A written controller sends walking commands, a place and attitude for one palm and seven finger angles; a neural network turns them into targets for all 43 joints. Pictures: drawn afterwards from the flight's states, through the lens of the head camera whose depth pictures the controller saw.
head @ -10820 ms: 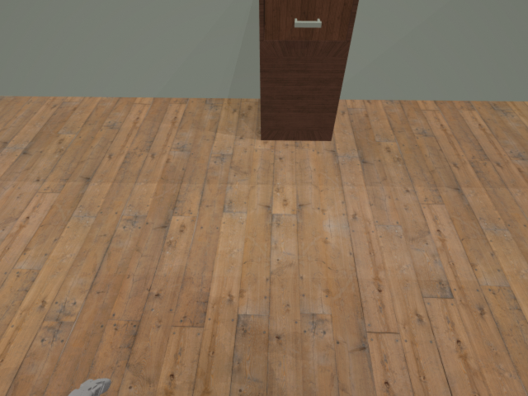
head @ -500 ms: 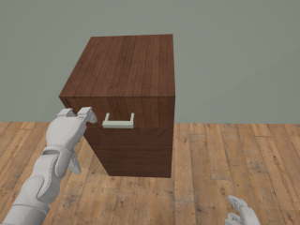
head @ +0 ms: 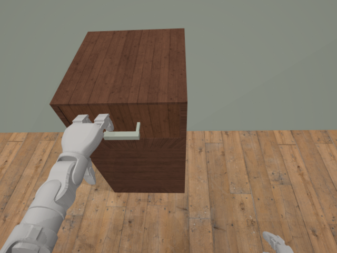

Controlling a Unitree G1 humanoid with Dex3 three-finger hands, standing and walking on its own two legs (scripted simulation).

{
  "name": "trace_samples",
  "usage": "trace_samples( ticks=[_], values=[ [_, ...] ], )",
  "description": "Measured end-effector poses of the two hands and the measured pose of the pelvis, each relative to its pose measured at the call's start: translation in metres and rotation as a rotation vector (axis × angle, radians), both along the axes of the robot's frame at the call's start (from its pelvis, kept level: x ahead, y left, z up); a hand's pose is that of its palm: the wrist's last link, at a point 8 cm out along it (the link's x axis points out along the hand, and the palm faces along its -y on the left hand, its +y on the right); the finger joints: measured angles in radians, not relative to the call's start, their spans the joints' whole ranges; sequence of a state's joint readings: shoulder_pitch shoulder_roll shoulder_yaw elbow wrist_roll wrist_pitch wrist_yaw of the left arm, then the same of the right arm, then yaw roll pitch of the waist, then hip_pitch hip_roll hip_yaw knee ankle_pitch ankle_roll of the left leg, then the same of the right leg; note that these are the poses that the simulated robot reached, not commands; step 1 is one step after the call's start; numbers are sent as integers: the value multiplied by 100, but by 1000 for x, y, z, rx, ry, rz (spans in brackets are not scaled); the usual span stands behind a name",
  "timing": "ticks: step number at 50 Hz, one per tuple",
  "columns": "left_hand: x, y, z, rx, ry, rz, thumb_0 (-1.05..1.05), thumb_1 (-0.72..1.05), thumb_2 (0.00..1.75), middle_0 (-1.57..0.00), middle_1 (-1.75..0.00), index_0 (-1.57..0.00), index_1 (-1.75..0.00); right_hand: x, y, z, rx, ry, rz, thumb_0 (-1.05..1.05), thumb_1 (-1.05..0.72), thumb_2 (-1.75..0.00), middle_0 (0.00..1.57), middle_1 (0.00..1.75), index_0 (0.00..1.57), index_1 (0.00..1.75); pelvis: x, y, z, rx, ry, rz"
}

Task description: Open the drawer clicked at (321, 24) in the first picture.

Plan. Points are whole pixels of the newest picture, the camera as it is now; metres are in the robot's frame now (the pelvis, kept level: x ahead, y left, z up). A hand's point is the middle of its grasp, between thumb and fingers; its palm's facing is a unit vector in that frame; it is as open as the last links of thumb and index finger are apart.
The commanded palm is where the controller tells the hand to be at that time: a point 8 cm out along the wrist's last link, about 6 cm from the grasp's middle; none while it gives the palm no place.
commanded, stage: move the hooked fingers above the handle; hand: left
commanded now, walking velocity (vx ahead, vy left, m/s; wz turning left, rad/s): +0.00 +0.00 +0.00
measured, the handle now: (122, 130) +0.49 +0.20 -0.07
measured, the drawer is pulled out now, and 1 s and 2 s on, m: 0.00 0.00 0.00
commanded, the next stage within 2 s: none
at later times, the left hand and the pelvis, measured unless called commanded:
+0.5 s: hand (106, 138) +0.40 +0.22 +0.00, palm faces -0.05 -0.05 -1.00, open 13.8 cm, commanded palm +0.39 +0.23 +0.06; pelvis +0.00 +0.00 -0.01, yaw +0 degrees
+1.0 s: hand (117, 131) +0.44 +0.20 -0.02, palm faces -0.02 -0.03 -1.00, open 13.7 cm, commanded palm +0.42 +0.22 +0.03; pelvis -0.01 +0.01 -0.02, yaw +0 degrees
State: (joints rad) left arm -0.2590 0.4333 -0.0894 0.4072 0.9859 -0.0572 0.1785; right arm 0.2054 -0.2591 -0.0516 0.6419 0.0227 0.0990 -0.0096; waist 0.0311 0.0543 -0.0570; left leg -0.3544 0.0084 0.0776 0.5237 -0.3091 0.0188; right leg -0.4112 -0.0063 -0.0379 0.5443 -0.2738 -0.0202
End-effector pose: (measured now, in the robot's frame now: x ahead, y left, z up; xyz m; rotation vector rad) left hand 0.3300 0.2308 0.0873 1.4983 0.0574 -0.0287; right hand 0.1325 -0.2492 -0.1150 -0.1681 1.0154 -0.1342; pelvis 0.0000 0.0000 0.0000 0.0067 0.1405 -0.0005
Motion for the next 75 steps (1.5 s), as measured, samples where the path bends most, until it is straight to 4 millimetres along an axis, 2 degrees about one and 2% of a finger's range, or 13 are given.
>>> trace_samples(
  ticks=[11,21,31,44,52,59,65,75],
  values=[
    [25,4,-13,23,6,30,0,-49,30,-32,-120,-32,-120,-28,-11,-7,-16,66,-58,1,-91,-90,20,30,20,30,0,-1,-4,0,38,-4],
    [45,-13,-27,15,5,-24,0,-49,30,-32,-120,-32,-120,-45,-10,-14,-20,114,-75,1,-91,-90,20,30,20,30,-2,2,-9,-1,72,-3],
    [65,-7,-39,43,12,10,0,-49,30,-32,-120,-32,-120,-66,-7,-20,-23,164,-101,1,-91,-90,20,30,20,30,-4,5,-14,-4,112,-4],
    [94,-25,-57,38,-6,-21,0,-49,30,-33,-121,-32,-120,-99,-9,-27,-51,255,-136,1,-91,-90,20,30,20,30,-6,10,-22,-10,173,-5],
    [95,-29,-57,49,-26,13,0,-49,30,-35,-123,-33,-124,-116,-6,-30,-45,296,-142,1,-91,-90,20,30,20,30,-11,11,-24,-12,180,-2],
    [95,-28,-55,52,19,24,0,-49,30,-33,-121,-33,-122,-122,-5,-26,-52,258,-162,1,-91,-90,20,30,20,30,-18,10,-23,-10,168,-11],
    [92,-17,-60,56,46,21,0,-49,30,-32,-121,-32,-121,-128,-9,-24,-72,253,-163,1,-91,-90,20,30,20,30,-22,9,-25,-11,174,-10],
    [94,-17,-64,40,-8,3,0,-49,30,-33,-122,-32,-120,-132,-11,-29,-80,314,-146,1,-91,-90,20,30,20,30,-17,12,-28,-19,197,3]
  ],
)
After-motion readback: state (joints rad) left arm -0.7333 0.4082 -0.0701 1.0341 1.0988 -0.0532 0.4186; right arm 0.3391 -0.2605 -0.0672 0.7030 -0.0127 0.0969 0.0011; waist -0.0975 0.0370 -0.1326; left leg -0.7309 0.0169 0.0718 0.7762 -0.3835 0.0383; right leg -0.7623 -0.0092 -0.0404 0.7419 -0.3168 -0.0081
